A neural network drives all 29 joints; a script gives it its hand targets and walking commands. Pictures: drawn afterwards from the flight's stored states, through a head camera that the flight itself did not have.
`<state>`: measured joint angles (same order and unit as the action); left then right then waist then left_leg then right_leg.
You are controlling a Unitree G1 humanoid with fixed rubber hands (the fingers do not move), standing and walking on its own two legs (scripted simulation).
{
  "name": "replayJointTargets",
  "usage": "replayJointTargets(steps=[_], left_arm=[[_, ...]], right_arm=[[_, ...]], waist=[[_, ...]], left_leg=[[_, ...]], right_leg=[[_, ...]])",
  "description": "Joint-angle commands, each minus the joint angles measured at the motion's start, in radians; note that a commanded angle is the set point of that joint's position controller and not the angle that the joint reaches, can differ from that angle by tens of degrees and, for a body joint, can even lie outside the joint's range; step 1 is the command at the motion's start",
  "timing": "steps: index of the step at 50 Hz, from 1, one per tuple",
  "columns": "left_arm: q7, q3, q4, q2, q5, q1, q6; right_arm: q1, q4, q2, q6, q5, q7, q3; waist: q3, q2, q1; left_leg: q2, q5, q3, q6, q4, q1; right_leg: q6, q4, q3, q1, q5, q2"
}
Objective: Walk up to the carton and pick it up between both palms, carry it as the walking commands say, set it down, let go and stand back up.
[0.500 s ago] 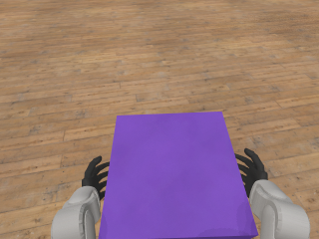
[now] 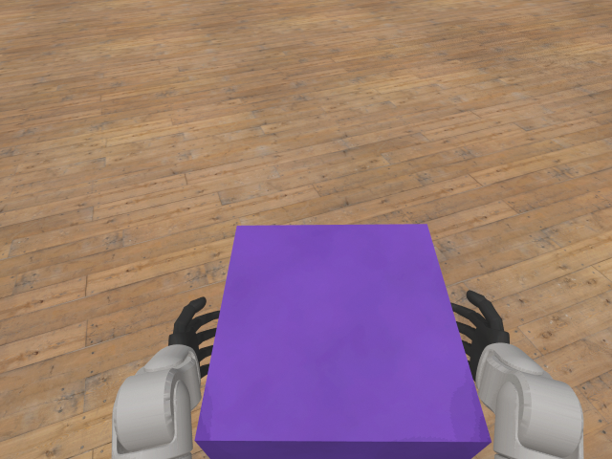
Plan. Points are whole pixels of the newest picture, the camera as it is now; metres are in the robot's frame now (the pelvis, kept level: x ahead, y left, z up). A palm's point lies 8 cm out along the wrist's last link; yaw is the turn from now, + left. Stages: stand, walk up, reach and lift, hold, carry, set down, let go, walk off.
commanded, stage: carry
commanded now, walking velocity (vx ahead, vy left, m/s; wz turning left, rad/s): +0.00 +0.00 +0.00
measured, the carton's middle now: (332, 358) +0.29 -0.01 -0.01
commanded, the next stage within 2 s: hold in 1.78 s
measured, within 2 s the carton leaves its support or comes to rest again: neither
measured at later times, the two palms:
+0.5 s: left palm (182, 389) +0.22 +0.17 +0.06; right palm (493, 366) +0.24 -0.18 +0.07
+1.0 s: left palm (174, 388) +0.23 +0.19 +0.04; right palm (471, 366) +0.25 -0.17 +0.05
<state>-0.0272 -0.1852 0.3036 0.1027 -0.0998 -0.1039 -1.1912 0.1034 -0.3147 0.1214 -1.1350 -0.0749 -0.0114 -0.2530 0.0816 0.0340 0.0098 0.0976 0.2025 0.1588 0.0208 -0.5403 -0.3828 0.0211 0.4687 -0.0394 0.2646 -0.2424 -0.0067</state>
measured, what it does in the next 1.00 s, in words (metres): stands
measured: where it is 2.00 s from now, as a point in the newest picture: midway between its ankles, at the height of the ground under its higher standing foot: outside the picture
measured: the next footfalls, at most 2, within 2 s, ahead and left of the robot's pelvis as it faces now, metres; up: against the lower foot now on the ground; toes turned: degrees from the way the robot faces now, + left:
none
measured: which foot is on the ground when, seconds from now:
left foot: down 0.00-1.00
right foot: down 0.00-1.00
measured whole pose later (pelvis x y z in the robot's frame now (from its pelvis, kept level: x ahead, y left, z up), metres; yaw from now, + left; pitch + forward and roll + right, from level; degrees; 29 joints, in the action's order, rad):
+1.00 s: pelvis -0.02 +0.00 +0.00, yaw +1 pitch +3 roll +0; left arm 0.00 -0.21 0.14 0.11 -0.12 -0.05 -0.96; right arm 0.10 -0.11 0.13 -0.91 -0.11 0.01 -0.23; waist 0.11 -0.01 -0.01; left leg 0.06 0.15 0.17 0.03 -0.49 -0.39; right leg 0.03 0.53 -0.03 0.32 -0.26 -0.04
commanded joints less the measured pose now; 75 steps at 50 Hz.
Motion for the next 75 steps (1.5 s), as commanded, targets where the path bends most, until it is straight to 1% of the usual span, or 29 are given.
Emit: replayJointTargets(steps=[1,4,8,15,17,20,23,25,27,29,33,36,37,38,42,43,46,48,49,51,52,55,57,59,60,61,67,73,75], left_arm=[[0.232,0.789,0.185,0.761,0.4,-0.581,0.045],[0.225,0.766,0.183,0.765,0.384,-0.558,0.046],[0.212,0.749,0.199,0.718,0.36,-0.539,0.054],[0.221,0.722,0.103,0.696,0.33,-0.542,0.06],[0.227,0.705,0.067,0.695,0.324,-0.561,0.073],[0.234,0.715,0.059,0.716,0.337,-0.583,0.091],[0.238,0.695,0.038,0.722,0.331,-0.599,0.117],[0.237,0.71,0.077,0.733,0.352,-0.615,0.131],[0.233,0.704,0.07,0.728,0.345,-0.596,0.147],[0.231,0.678,0.044,0.716,0.326,-0.584,0.166],[0.226,0.684,0.076,0.699,0.324,-0.561,0.2],[0.221,0.666,0.053,0.682,0.299,-0.535,0.227],[0.22,0.642,0.016,0.671,0.279,-0.53,0.24],[0.22,0.662,0.049,0.675,0.287,-0.527,0.247],[0.212,0.658,0.056,0.656,0.282,-0.527,0.259],[0.212,0.626,-0.003,0.644,0.251,-0.506,0.269],[0.211,0.657,0.049,0.652,0.272,-0.518,0.279],[0.209,0.625,0.0,0.631,0.251,-0.513,0.286],[0.209,0.639,0.015,0.635,0.258,-0.502,0.289],[0.209,0.612,-0.029,0.62,0.237,-0.493,0.303],[0.208,0.641,0.027,0.633,0.261,-0.506,0.307],[0.207,0.624,-0.004,0.63,0.251,-0.498,0.315],[0.205,0.635,0.019,0.628,0.261,-0.504,0.319],[0.205,0.607,-0.029,0.613,0.239,-0.487,0.327],[0.206,0.637,0.025,0.618,0.259,-0.513,0.33],[0.206,0.607,-0.025,0.614,0.239,-0.499,0.334],[0.202,0.614,-0.011,0.611,0.241,-0.507,0.351],[0.2,0.609,-0.01,0.603,0.236,-0.5,0.361],[0.198,0.601,-0.024,0.597,0.23,-0.492,0.362]], right_arm=[[0.544,-0.156,0.803,-0.027,0.402,0.243,0.867],[0.627,-0.215,0.798,-0.022,0.427,0.235,0.889],[0.547,-0.142,0.767,-0.024,0.41,0.233,0.862],[0.484,0.008,0.735,-0.007,0.341,0.234,0.777],[0.48,0.058,0.734,0.01,0.315,0.235,0.743],[0.494,0.061,0.745,0.035,0.303,0.231,0.733],[0.511,0.076,0.746,0.065,0.279,0.225,0.706],[0.514,0.047,0.763,0.078,0.291,0.221,0.724],[0.502,0.038,0.752,0.098,0.278,0.213,0.713],[0.487,0.066,0.748,0.114,0.258,0.21,0.695],[0.478,0.032,0.743,0.148,0.26,0.202,0.714],[0.456,0.047,0.724,0.175,0.241,0.199,0.699],[0.445,0.094,0.718,0.186,0.22,0.2,0.678],[0.452,0.053,0.718,0.195,0.234,0.199,0.698],[0.436,0.066,0.701,0.204,0.231,0.197,0.691],[0.425,0.118,0.692,0.214,0.203,0.198,0.663],[0.436,0.072,0.693,0.224,0.222,0.197,0.687],[0.42,0.128,0.676,0.23,0.197,0.196,0.655],[0.418,0.097,0.678,0.235,0.204,0.193,0.667],[0.419,0.135,0.666,0.248,0.179,0.192,0.643],[0.431,0.083,0.673,0.252,0.203,0.19,0.667],[0.429,0.1,0.666,0.26,0.188,0.189,0.651],[0.425,0.083,0.664,0.263,0.194,0.186,0.661],[0.412,0.126,0.652,0.268,0.168,0.185,0.636],[0.423,0.086,0.661,0.272,0.186,0.184,0.664],[0.418,0.129,0.659,0.274,0.17,0.185,0.639],[0.424,0.118,0.651,0.291,0.174,0.184,0.638],[0.409,0.125,0.646,0.299,0.162,0.182,0.633],[0.413,0.13,0.638,0.3,0.158,0.18,0.623]], waist=[[0.313,-0.163,-0.01],[0.284,-0.177,-0.013],[0.29,-0.116,-0.012],[0.246,-0.05,-0.01],[0.229,-0.045,-0.008],[0.246,-0.016,-0.008],[0.258,-0.024,-0.01],[0.274,-0.031,-0.01],[0.302,-0.013,-0.011],[0.322,-0.022,-0.013],[0.334,-0.026,-0.014],[0.327,-0.021,-0.014],[0.328,-0.027,-0.015],[0.325,-0.027,-0.015],[0.319,-0.018,-0.017],[0.315,-0.022,-0.017],[0.309,-0.009,-0.017],[0.291,-0.018,-0.016],[0.3,-0.022,-0.014],[0.299,-0.033,-0.016],[0.304,-0.028,-0.015],[0.312,-0.027,-0.016],[0.314,-0.023,-0.016],[0.31,-0.033,-0.016],[0.304,-0.042,-0.016],[0.305,-0.035,-0.016],[0.287,-0.021,-0.017],[0.317,-0.027,-0.02],[0.31,-0.029,-0.019]], left_leg=[[0.039,-0.057,-0.058,-0.042,0.048,0.17],[0.041,-0.046,-0.063,-0.053,0.072,0.186],[0.043,-0.049,-0.061,-0.059,0.093,0.196],[0.059,-0.019,-0.083,-0.048,0.12,0.217],[0.064,-0.027,-0.087,-0.047,0.126,0.213],[0.069,-0.016,-0.094,-0.039,0.133,0.216],[0.071,-0.023,-0.099,-0.034,0.133,0.21],[0.074,-0.031,-0.099,-0.028,0.131,0.215],[0.076,-0.038,-0.102,-0.024,0.133,0.22],[0.079,-0.062,-0.103,-0.018,0.132,0.225],[0.081,-0.093,-0.107,-0.008,0.126,0.229],[0.077,-0.091,-0.106,-0.006,0.124,0.222],[0.082,-0.095,-0.109,-0.004,0.128,0.222],[0.082,-0.089,-0.115,-0.005,0.129,0.21],[0.081,-0.108,-0.114,-0.001,0.13,0.211],[0.081,-0.112,-0.112,-0.002,0.127,0.211],[0.082,-0.106,-0.115,0.0,0.134,0.215],[0.081,-0.089,-0.116,0.001,0.135,0.21],[0.078,-0.094,-0.116,0.002,0.131,0.213],[0.077,-0.104,-0.115,0.001,0.128,0.218],[0.078,-0.12,-0.114,0.001,0.125,0.222],[0.077,-0.131,-0.113,0.004,0.123,0.228],[0.077,-0.131,-0.113,0.005,0.122,0.222],[0.075,-0.104,-0.111,0.005,0.123,0.222],[0.075,-0.111,-0.112,0.004,0.119,0.22],[0.074,-0.112,-0.112,0.005,0.122,0.219],[0.076,-0.062,-0.126,0.006,0.147,0.203],[0.076,-0.135,-0.116,0.009,0.126,0.222],[0.075,-0.118,-0.117,0.009,0.128,0.222]], right_leg=[[-0.046,-0.076,0.116,-0.063,0.307,-0.183],[-0.047,-0.119,0.113,-0.005,0.103,-0.173],[-0.055,-0.113,0.107,0.006,0.077,-0.165],[-0.054,-0.124,0.116,0.1,-0.025,-0.146],[-0.052,-0.121,0.114,0.114,-0.016,-0.141],[-0.052,-0.103,0.107,0.115,-0.012,-0.129],[-0.051,-0.091,0.098,0.103,-0.004,-0.12],[-0.052,-0.083,0.095,0.091,0.016,-0.119],[-0.05,-0.066,0.087,0.077,0.023,-0.115],[-0.047,-0.045,0.078,0.058,0.048,-0.113],[-0.043,-0.034,0.074,0.044,0.064,-0.116],[-0.044,-0.027,0.073,0.045,0.065,-0.12],[-0.041,-0.023,0.07,0.038,0.064,-0.118],[-0.042,-0.02,0.068,0.033,0.059,-0.12],[-0.037,-0.017,0.069,0.033,0.07,-0.125],[-0.037,-0.015,0.068,0.035,0.071,-0.124],[-0.036,-0.017,0.067,0.041,0.058,-0.124],[-0.034,-0.026,0.071,0.049,0.053,-0.126],[-0.035,-0.026,0.072,0.046,0.054,-0.129],[-0.035,-0.029,0.071,0.048,0.062,-0.129],[-0.035,-0.023,0.069,0.043,0.063,-0.129],[-0.033,-0.02,0.067,0.042,0.073,-0.129],[-0.034,-0.02,0.067,0.036,0.073,-0.132],[-0.034,-0.031,0.069,0.042,0.067,-0.132],[-0.035,-0.029,0.07,0.043,0.073,-0.134],[-0.035,-0.03,0.072,0.043,0.069,-0.135],[-0.036,-0.032,0.067,0.049,0.034,-0.131],[-0.033,-0.021,0.065,0.03,0.075,-0.136],[-0.033,-0.026,0.067,0.04,0.062,-0.135]])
